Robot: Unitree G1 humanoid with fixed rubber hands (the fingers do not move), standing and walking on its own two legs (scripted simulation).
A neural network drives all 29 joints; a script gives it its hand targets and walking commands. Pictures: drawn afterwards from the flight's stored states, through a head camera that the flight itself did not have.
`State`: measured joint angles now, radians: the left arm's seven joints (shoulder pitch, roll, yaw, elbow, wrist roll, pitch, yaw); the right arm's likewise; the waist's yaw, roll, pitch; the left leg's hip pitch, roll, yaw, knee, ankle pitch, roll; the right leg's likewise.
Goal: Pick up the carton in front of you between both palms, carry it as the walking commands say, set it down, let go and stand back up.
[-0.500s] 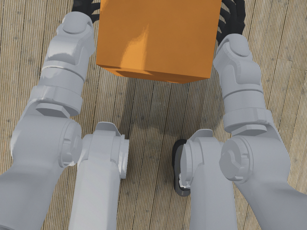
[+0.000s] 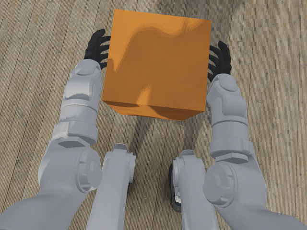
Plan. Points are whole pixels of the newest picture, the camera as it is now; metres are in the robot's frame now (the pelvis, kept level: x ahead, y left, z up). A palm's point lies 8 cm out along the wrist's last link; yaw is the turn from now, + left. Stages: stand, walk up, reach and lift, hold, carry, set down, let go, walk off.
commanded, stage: reach and lift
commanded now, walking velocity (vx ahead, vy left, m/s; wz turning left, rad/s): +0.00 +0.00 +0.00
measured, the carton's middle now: (155, 77) +0.50 +0.03 -0.13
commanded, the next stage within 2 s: none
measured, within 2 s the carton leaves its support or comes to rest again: neither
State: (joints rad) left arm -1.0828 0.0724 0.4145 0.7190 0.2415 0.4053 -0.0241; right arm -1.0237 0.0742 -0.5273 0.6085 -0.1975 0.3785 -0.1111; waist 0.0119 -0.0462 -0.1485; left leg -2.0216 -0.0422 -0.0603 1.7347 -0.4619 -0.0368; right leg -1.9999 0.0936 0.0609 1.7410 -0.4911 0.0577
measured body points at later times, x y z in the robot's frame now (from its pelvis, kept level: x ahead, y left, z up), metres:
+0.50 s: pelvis +0.05 +0.00 +0.14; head +0.20 +0.02 +0.56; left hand +0.46 +0.17 +0.09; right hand +0.46 -0.13 +0.10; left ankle +0.12 +0.13 -0.46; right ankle +0.11 -0.13 -0.46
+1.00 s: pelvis +0.09 +0.00 +0.26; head +0.11 +0.00 +0.71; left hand +0.41 +0.16 +0.25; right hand +0.42 -0.14 +0.25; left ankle +0.12 +0.13 -0.46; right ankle +0.11 -0.13 -0.46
